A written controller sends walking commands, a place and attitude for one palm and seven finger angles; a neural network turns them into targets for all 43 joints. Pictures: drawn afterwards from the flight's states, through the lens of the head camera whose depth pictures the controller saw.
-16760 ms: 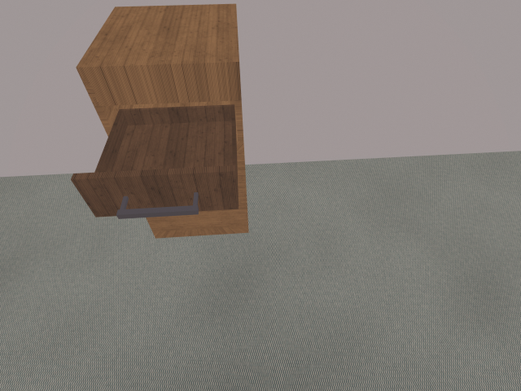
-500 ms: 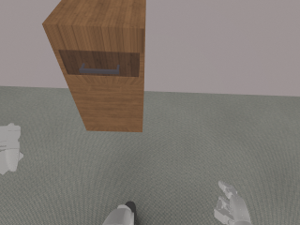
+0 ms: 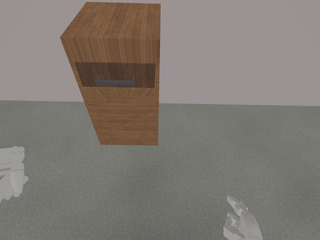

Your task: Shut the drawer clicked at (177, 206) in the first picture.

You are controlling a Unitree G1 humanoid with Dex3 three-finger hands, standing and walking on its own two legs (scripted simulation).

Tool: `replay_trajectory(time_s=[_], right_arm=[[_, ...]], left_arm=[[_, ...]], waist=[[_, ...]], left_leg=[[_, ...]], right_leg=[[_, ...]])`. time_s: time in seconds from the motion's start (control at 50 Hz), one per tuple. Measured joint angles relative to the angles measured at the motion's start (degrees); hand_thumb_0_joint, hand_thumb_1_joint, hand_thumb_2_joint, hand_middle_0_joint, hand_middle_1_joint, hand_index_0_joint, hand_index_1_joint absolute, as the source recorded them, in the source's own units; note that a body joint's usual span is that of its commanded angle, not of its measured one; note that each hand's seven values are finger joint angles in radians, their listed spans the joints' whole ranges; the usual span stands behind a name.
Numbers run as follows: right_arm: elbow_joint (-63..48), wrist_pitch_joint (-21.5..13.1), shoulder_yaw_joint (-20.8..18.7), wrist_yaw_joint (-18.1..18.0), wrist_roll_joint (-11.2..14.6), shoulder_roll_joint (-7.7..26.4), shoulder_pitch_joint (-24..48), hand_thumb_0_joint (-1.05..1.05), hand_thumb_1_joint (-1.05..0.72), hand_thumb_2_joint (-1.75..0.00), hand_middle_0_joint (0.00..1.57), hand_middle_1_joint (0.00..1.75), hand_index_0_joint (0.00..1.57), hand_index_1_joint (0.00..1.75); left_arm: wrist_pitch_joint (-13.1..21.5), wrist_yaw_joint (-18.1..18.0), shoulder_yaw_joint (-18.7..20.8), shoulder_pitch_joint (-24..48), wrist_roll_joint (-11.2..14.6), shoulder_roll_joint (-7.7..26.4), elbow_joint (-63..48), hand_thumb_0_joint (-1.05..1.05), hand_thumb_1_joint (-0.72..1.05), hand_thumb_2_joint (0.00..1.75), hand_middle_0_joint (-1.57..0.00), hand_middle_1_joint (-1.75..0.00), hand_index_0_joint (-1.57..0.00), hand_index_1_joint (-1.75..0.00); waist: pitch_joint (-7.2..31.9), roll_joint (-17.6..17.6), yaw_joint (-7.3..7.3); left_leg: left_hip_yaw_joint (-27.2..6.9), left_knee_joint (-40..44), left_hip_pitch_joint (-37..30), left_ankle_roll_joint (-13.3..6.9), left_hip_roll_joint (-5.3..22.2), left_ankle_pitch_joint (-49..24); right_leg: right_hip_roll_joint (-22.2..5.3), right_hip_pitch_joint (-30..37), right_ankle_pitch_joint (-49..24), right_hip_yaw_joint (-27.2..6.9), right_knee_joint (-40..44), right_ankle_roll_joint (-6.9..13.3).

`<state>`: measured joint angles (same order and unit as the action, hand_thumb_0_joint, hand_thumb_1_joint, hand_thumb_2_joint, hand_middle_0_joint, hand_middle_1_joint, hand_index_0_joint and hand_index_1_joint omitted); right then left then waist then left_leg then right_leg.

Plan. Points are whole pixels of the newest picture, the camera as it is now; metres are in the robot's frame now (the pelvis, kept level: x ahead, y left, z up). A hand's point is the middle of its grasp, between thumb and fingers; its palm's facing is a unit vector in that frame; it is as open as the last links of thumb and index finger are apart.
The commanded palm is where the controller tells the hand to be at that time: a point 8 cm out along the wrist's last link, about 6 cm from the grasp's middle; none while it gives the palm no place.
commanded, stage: stop stepping back and stand still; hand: left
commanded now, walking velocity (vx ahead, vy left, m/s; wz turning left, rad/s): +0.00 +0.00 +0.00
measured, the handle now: (115, 80) +0.85 +0.24 -0.13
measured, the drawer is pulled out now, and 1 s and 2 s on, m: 0.00 0.00 0.00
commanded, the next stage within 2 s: let the arm hang, fingers relaxed in 0.32 s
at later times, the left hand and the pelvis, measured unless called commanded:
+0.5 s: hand (40, 191) +0.21 +0.26 +0.08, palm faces +0.20 -0.85 -0.49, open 3.2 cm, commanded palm none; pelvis +0.00 +0.01 +0.00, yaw +1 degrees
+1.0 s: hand out of the picture -0.07 +0.20 -0.16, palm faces +0.04 -0.97 -0.24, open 5.3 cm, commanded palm none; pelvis -0.02 +0.01 +0.00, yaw +1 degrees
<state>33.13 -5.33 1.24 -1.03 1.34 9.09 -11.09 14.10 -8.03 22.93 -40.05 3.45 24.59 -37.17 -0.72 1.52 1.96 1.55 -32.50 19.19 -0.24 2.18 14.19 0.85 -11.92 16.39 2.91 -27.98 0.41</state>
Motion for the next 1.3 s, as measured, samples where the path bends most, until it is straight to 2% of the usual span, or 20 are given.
replay_trajectory(time_s=[0.1, 0.2, 0.3, 0.42, 0.44, 0.46, 0.5, 0.54, 0.6, 0.66, 0.7, 0.78, 0.94, 1.12, 1.3], right_arm=[[3.0, 1.51, -0.71, -1.82, -0.1, 1.69, -1.91, 0.01, -0.9, -0.9, 0.2, 0.3, 0.2, 0.3], [3.73, 0.31, -0.68, -3.26, -0.64, 2.16, -2.57, 0.01, -0.9, -0.9, 0.2, 0.3, 0.2, 0.3], [2.49, -1.31, -0.37, -2.92, -1.07, 1.57, -1.63, 0.01, -0.9, -0.9, 0.2, 0.3, 0.2, 0.3], [1.16, -0.93, -0.73, -2.31, -1.19, 1.28, -0.29, 0.01, -0.9, -0.9, 0.2, 0.3, 0.2, 0.3], [2.41, -2.1, -1.24, -1.3, -1.08, 2.0, -0.01, 0.01, -0.9, -0.9, 0.2, 0.3, 0.2, 0.3], [4.35, -2.59, -1.9, -0.14, -1.05, 3.19, 0.63, 0.01, -0.9, -0.9, 0.2, 0.3, 0.2, 0.3], [8.19, -1.18, -2.71, 1.23, -1.14, 5.62, 2.46, 0.01, -0.9, -0.9, 0.2, 0.3, 0.2, 0.3], [10.9, 0.89, -2.92, 1.61, -1.47, 7.03, 3.74, 0.01, -0.9, -0.9, 0.2, 0.3, 0.2, 0.3], [13.22, 3.07, -2.58, 1.63, -2.12, 6.81, 3.61, 0.01, -0.9, -0.9, 0.2, 0.3, 0.2, 0.3], [15.24, 4.65, -1.92, 1.58, -2.65, 5.26, 1.73, 0.01, -0.9, -0.9, 0.2, 0.3, 0.2, 0.3], [16.98, 5.53, -1.54, 1.45, -2.79, 4.12, 0.16, 0.0, -0.91, -0.9, 0.2, 0.3, 0.2, 0.3], [20.94, 6.8, -1.28, 1.02, -2.7, 2.19, -2.9, 0.0, -0.91, -0.9, 0.2, 0.3, 0.2, 0.3], [26.61, 7.41, -2.03, 0.27, -2.28, 1.09, -6.31, 0.0, -0.91, -0.9, 0.2, 0.3, 0.2, 0.3], [29.79, 6.54, -2.11, -0.06, -2.08, -0.71, -6.69, 0.0, -0.91, -0.9, 0.2, 0.3, 0.2, 0.3], [30.9, 6.1, -2.31, -0.25, -2.3, -2.53, -6.79, 0.0, -0.91, -0.9, 0.2, 0.3, 0.2, 0.3]], left_arm=[[-1.79, -0.63, -1.19, 0.8, -0.22, -3.19, 6.23, 0.01, 0.89, 0.9, -1.41, -1.6, -1.41, -1.6], [-3.65, -1.0, -3.21, 5.49, -1.42, -5.46, 9.38, 0.01, 0.89, 0.9, -1.41, -1.6, -1.41, -1.6], [-2.84, -0.88, -4.34, 6.39, -2.1, -4.76, 5.5, 0.01, 0.89, 0.9, -1.41, -1.6, -1.4, -1.6], [-0.89, -0.41, -2.55, 2.93, -1.25, -2.1, 2.96, 0.01, 0.89, 0.9, -1.41, -1.6, -1.4, -1.6], [-0.04, 0.6, -3.63, 4.39, -2.14, -1.44, 6.26, 0.01, 0.89, 0.9, -1.41, -1.6, -1.4, -1.6], [-0.8, 2.29, -6.02, 7.62, -3.11, -0.97, 12.18, 0.0, 0.89, 0.9, -1.41, -1.59, -1.4, -1.6], [-5.88, 4.97, -11.25, 14.44, -4.23, -2.33, 27.18, 0.0, 0.89, 0.9, -1.39, -1.58, -1.39, -1.59], [-11.12, 6.29, -14.96, 19.45, -4.89, -5.28, 42.9, 0.0, 0.9, 0.9, -1.36, -1.56, -1.36, -1.56], [-15.88, 7.16, -18.68, 22.84, -5.45, -9.17, 61.44, 0.0, 0.9, 0.9, -1.29, -1.49, -1.29, -1.49], [-17.41, 7.52, -21.55, 22.89, -5.32, -12.06, 73.38, 0.01, 0.91, 0.9, -1.2, -1.4, -1.2, -1.4], [-17.52, 6.49, -22.44, 22.4, -5.8, -13.4, 79.3, 0.01, 0.91, 0.9, -1.14, -1.34, -1.13, -1.33], [-16.72, 6.13, -21.34, 21.44, -4.52, -11.77, 87.63, 0.01, 0.9, 0.9, -0.99, -1.22, -0.98, -1.18], [-15.69, 6.98, -22.32, 18.6, -4.11, -11.91, 97.9, 0.01, 0.9, 0.9, -0.68, -0.86, -0.68, -0.84], [-14.76, 6.45, -22.83, 19.5, -3.92, -14.52, 101.84, 0.0, 0.91, 0.9, -0.36, -0.47, -0.35, -0.48], [-14.07, 6.19, -22.83, 22.5, -3.97, -17.17, 101.24, 0.0, 0.91, 0.9, -0.23, -0.33, -0.22, -0.33]], waist=[[0.98, -0.1, -1.78], [-0.07, -1.75, -2.54], [-1.14, -2.78, -1.59], [-0.72, -1.96, -0.65], [-0.15, -1.2, -0.96], [0.36, -0.2, -1.61], [1.18, 1.88, -2.39], [1.73, 3.11, -2.21], [1.16, 2.22, -1.39], [-0.18, -0.72, -0.89], [-1.08, -2.49, -0.93], [-2.55, -3.93, -1.87], [-2.91, -0.85, -2.41], [-1.68, 0.66, -2.01], [-0.77, -0.27, -1.42]], left_leg=[[0.82, 2.5, -2.21, -1.18, -1.22, -1.47], [0.96, 5.17, -3.44, -1.7, -2.29, -3.08], [0.52, 6.03, -3.2, -1.43, -2.06, -3.91], [0.39, 5.4, -2.44, -1.0, -1.21, -3.32], [0.18, 4.54, -1.42, -1.04, -1.22, -3.09], [0.0, 3.32, -0.37, -1.15, -1.43, -2.71], [-0.05, 1.09, 1.02, -1.51, -1.95, -1.82], [0.19, -0.59, 1.79, -1.91, -2.43, -1.01], [0.53, -1.59, 1.47, -2.04, -2.77, -0.45], [0.42, -1.08, 0.35, -1.71, -2.76, -0.71], [-0.03, -0.34, -0.18, -1.41, -2.5, -1.2], [-1.15, 1.45, -0.66, -0.83, -1.78, -2.55], [-1.2, 4.49, -1.87, -1.0, -1.79, -4.33], [-0.16, 6.37, -3.86, -1.11, -2.13, -5.02], [0.05, 6.54, -4.01, -0.7, -1.89, -5.01]], right_leg=[[-1.11, 1.3, -0.34, -0.97, 0.94, -1.11], [-2.13, 1.75, -0.99, -0.98, 1.71, -1.62], [-1.82, 1.81, -1.87, -0.55, 2.99, -1.33], [-0.94, 1.93, -2.46, -0.52, 4.44, -1.0], [-0.96, 1.04, -2.3, -0.27, 3.64, -1.02], [-1.2, 0.05, -1.74, -0.05, 2.29, -1.13], [-1.81, -1.51, -0.24, 0.04, -0.6, -1.49], [-2.4, -2.76, 1.17, -0.16, -3.33, -1.7], [-2.84, -3.1, 2.39, -0.51, -5.65, -1.76], [-2.8, -2.27, 2.55, -0.41, -5.83, -1.37], [-2.47, -1.5, 2.02, 0.01, -4.82, -1.12], [-1.52, -0.09, 0.13, 1.09, -1.55, -0.43], [-1.38, 1.48, -2.21, 1.16, 2.4, -0.48], [-1.84, 2.25, -2.18, 0.16, 2.37, -0.63], [-1.63, 1.88, -1.76, -0.07, 1.65, -0.27]])
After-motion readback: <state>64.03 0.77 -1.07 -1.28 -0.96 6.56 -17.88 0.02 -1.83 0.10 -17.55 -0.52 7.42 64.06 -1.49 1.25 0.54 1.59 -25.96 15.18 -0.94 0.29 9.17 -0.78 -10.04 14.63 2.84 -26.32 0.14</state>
